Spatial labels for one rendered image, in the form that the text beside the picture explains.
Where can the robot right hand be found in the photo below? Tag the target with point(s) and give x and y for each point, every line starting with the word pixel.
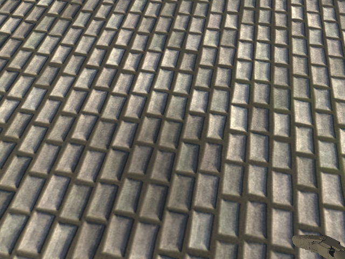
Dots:
pixel 324 245

